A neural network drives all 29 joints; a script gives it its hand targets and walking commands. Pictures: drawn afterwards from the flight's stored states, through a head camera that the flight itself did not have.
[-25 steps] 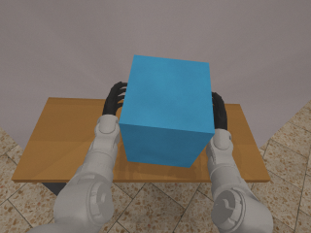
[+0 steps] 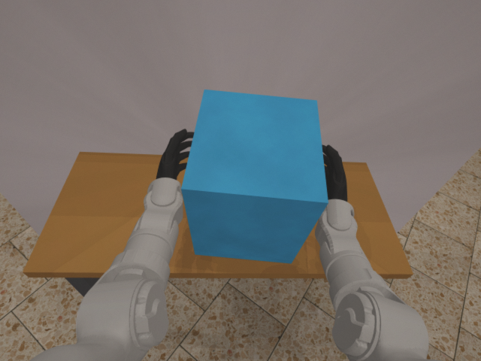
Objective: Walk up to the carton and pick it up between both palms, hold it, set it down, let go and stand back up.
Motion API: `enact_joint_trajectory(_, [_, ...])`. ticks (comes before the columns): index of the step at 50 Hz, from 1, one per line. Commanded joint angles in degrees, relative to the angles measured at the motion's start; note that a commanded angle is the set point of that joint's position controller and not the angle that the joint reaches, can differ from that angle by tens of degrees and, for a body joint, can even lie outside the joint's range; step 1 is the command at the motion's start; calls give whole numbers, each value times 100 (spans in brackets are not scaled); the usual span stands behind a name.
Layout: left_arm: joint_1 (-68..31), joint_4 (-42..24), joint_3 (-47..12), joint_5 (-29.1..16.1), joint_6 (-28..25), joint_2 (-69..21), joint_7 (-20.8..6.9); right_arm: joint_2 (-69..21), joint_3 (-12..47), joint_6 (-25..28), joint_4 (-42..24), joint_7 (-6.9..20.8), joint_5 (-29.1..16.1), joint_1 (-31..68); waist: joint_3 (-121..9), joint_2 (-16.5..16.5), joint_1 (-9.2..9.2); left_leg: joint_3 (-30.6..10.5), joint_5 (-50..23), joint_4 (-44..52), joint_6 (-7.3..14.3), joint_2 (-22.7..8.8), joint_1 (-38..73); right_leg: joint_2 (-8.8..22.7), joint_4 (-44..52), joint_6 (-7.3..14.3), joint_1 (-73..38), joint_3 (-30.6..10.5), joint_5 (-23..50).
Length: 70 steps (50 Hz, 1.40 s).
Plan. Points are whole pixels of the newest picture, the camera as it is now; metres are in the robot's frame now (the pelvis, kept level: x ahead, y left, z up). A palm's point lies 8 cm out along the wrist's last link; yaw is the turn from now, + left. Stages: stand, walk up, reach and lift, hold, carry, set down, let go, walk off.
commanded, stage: reach and lift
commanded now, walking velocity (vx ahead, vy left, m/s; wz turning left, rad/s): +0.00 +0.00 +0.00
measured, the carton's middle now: (251, 183) +0.43 +0.00 +0.05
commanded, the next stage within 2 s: none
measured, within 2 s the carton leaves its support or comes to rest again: neither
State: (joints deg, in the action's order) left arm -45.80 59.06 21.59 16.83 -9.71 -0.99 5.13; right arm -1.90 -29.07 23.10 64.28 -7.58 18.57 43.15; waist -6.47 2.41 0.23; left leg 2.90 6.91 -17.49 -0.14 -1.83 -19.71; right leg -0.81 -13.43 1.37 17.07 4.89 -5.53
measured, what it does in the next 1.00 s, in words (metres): stands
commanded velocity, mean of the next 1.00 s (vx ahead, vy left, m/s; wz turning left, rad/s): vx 0.00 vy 0.00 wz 0.00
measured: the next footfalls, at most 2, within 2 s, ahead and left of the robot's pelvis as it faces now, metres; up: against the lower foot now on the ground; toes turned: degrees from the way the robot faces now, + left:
none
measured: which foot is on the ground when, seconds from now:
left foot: down 0.00-1.00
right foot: down 0.00-1.00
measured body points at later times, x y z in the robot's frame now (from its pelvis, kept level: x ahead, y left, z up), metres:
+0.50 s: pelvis +0.00 +0.01 +0.00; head -0.03 +0.04 +0.45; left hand +0.41 +0.15 +0.15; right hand +0.40 -0.14 +0.15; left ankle +0.01 +0.12 -0.75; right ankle +0.00 -0.10 -0.75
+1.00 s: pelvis -0.02 +0.01 +0.00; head -0.06 +0.05 +0.45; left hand +0.39 +0.15 +0.19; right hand +0.38 -0.14 +0.18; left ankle +0.01 +0.12 -0.75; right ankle +0.00 -0.10 -0.75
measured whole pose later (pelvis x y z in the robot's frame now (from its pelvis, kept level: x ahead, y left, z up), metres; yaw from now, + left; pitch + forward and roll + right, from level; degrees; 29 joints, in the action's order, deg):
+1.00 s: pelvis -0.02 +0.01 +0.00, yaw +1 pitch -7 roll -1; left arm -45.6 26.1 17.5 19.1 31.6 -2.1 3.0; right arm 1.4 -10.9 -7.4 47.0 -8.0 -4.3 45.7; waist 2.1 4.1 4.0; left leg 2.5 8.6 -19.4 1.0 -0.8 -3.6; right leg 0.3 -15.3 0.2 0.6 5.3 -7.4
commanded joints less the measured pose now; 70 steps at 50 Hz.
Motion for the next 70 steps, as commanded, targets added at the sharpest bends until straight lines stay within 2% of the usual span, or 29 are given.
enact_joint_trajectory(1, [-3674,-532,-1663,58,-137,-3233,-758,-3030,2131,206,-342,737,152,3892,-3220,-194,-8,224,-1459,-73,-139,99,1203,-6,-443,-190,-2042,1,2461])
enact_joint_trajectory(5, [-3600,-612,-1650,-2,164,-3273,-830,-3022,2401,-30,-600,714,-234,4073,-2908,-95,-57,216,-1414,-34,-100,119,1290,-1,-387,-233,-2210,-42,2525])
enact_joint_trajectory(10, [-3687,-1034,-1746,-107,607,-3398,-877,-3034,2660,-425,-1043,694,-721,4271,-2713,-101,-38,207,-1376,-16,-94,159,1545,-8,-300,-256,-2338,-76,2373])
enact_joint_trajectory(22, [-3692,-2424,-2229,-383,2036,-3591,-929,-2844,2994,-1519,-2035,606,-1652,4458,-2241,-279,247,43,-1482,-110,-190,238,2289,-66,-129,-275,-2262,-30,1656])
enact_joint_trajectory(30, [-3360,-2888,-2240,-291,2811,-3469,-1075,-2571,3050,-1956,-2415,554,-1921,4463,-1683,-341,342,-28,-1348,-59,-219,255,2500,-120,-69,-296,-2118,85,1144])
enact_joint_trajectory(37, [-3487,-3458,-2499,-398,3284,-3539,-1046,-2505,3246,-2184,-2901,545,-2178,4739,-1786,-442,423,-113,-1526,-155,-252,222,2866,-186,-47,-267,-1846,153,825])
enact_joint_trajectory(47, [-3447,-3800,-2499,-423,3926,-3416,-1043,-2563,3455,-2628,-3331,505,-2425,4987,-1713,-313,440,-152,-961,-73,-57,248,2704,-182,-53,-290,-1822,109,428])
enact_joint_trajectory(55, [-3461,-4050,-2439,-380,4262,-3274,-1126,-2700,3714,-2934,-3554,400,-2690,5076,-1683,-241,457,-135,-873,-68,46,333,2527,-172,-104,-361,-2100,41,614])
enact_joint_trajectory(64, [-3516,-4453,-2620,-454,4564,-3282,-1187,-2881,4080,-3313,-3887,229,-3076,5077,-1630,-279,546,-151,-918,-104,49,376,2453,-185,-135,-411,-2225,-5,710])
enact_joint_trajectory(70, [-3716,-4434,-2599,-474,4673,-3273,-1259,-2890,3966,-3505,-3895,206,-3078,5168,-1392,-292,587,-144,-456,46,59,360,2277,-174,-83,-405,-2051,24,256])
